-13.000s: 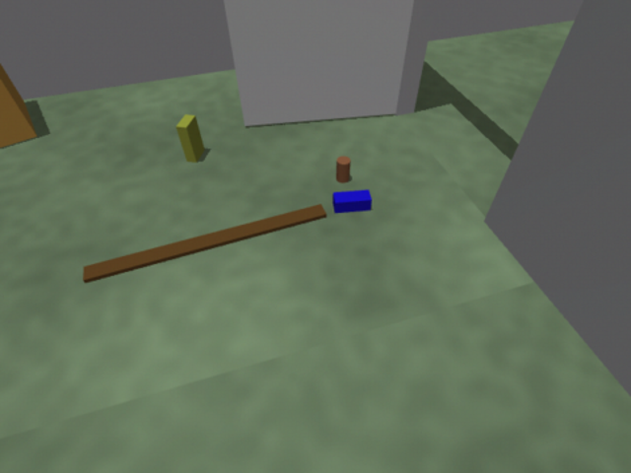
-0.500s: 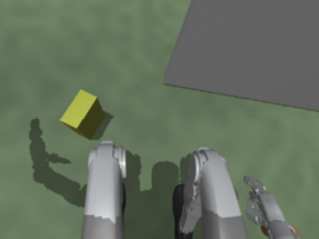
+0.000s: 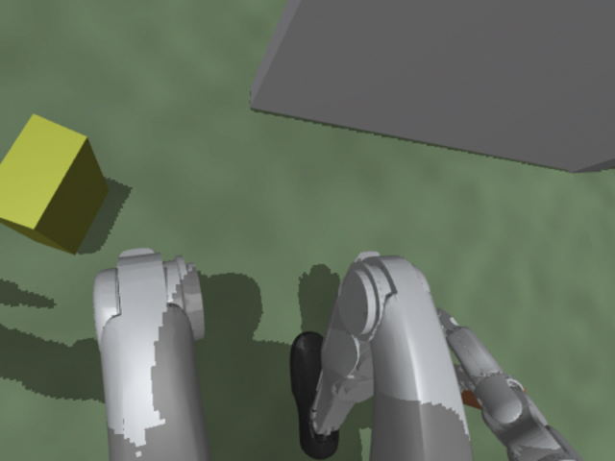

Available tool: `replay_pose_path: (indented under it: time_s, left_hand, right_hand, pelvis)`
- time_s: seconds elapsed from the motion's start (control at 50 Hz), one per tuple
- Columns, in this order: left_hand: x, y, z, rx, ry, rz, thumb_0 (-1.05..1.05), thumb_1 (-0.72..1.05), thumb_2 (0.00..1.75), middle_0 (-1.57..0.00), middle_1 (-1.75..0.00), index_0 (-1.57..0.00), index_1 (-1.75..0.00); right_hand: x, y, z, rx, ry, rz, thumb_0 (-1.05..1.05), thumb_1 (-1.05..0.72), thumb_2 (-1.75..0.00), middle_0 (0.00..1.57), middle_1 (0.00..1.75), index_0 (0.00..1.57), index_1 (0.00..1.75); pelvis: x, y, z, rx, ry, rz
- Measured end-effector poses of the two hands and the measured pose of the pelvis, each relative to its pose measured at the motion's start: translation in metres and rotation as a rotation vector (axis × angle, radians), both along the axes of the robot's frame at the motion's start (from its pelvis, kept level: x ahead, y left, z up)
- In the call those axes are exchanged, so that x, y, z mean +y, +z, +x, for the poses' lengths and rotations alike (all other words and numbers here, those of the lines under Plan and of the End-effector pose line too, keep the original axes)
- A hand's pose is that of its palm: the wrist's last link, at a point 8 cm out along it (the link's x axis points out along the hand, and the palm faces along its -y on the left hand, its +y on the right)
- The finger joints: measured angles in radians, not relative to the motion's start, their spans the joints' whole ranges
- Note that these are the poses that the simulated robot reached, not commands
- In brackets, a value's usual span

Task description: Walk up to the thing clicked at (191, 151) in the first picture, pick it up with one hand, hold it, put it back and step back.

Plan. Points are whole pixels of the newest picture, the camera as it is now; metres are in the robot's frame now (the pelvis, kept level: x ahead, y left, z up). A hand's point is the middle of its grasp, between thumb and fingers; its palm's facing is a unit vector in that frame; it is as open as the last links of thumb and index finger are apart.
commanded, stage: close in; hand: left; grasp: from the side
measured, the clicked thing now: (57, 197) +0.40 +0.31 -0.20
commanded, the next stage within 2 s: rest palm in 0.90 s
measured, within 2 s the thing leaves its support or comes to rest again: neither
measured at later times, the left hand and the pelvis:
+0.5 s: hand (10, 226) +0.34 +0.34 -0.15, palm faces +0.41 -0.91 +0.03, open 17.6 cm; pelvis -0.01 +0.01 -0.02, yaw -2 degrees
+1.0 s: hand (39, 215) +0.36 +0.32 -0.17, palm faces +0.41 -0.91 +0.04, open 17.6 cm; pelvis -0.01 +0.01 -0.03, yaw -3 degrees
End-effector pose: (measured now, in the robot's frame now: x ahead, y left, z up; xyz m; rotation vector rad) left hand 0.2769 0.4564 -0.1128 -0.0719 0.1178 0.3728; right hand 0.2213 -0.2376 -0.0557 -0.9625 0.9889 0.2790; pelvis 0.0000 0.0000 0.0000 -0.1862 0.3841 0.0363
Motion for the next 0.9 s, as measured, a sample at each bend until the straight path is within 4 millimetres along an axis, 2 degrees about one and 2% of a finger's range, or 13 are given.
replay_pose_path:
  time_s: [0.1,0.2,0.52,0.72,0.9]
  left_hand:
    - [-0.017,-0.029,0.011,-0.002,0.003,-0.018,-0.02,-0.6,0.05,-0.07,-0.07,-0.05,-0.09]
    - [-0.034,-0.045,0.021,-0.019,0.027,-0.021,-0.02,-0.61,0.05,-0.07,-0.09,-0.06,-0.1]
    - [-0.08,-0.042,0.027,-0.055,0.047,0.043,-0.02,-0.61,0.09,-0.05,-0.12,-0.06,-0.11]
    - [-0.089,-0.048,0.038,-0.076,0.04,0.055,-0.02,-0.61,0.11,-0.04,-0.11,-0.05,-0.1]
    - [-0.096,-0.058,0.043,-0.086,0.043,0.044,-0.02,-0.61,0.12,-0.03,-0.1,-0.05,-0.09]
  right_hand:
    - [0.006,-0.004,0.0,0.019,0.034,-0.032,0.0,-0.93,-0.91,0.2,0.3,0.21,0.3]
    - [0.012,-0.005,-0.003,0.032,0.058,-0.051,0.0,-0.94,-0.9,0.21,0.3,0.21,0.3]
    - [0.011,-0.009,-0.028,0.075,0.032,-0.026,0.0,-0.93,-0.9,0.21,0.3,0.21,0.3]
    - [0.004,-0.005,-0.045,0.104,0.018,-0.051,0.0,-0.92,-0.9,0.21,0.3,0.21,0.3]
    - [0.003,-0.003,-0.047,0.134,0.019,-0.075,0.0,-0.92,-0.9,0.21,0.3,0.21,0.3]
  pelvis:
    - [0.003,-0.01,0.0,-0.041,-0.014,-0.019]
    - [0.006,-0.016,-0.001,-0.074,-0.022,-0.035]
    - [0.006,-0.025,-0.011,-0.134,-0.028,-0.042]
    - [0.007,-0.03,-0.013,-0.157,-0.036,-0.048]
    - [0.008,-0.03,-0.011,-0.164,-0.035,-0.057]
